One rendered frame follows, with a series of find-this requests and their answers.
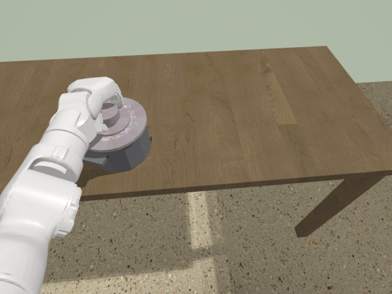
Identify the robot left forearm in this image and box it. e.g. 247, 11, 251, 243
0, 86, 102, 219

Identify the lid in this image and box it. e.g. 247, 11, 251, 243
88, 97, 147, 153

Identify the knob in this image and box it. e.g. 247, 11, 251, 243
100, 103, 120, 126

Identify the pot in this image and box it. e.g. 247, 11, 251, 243
83, 101, 151, 173

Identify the robot left upper arm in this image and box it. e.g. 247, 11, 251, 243
0, 169, 82, 294

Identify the robot left hand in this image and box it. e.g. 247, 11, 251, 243
67, 77, 124, 133

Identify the table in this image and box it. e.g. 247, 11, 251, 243
0, 46, 392, 238

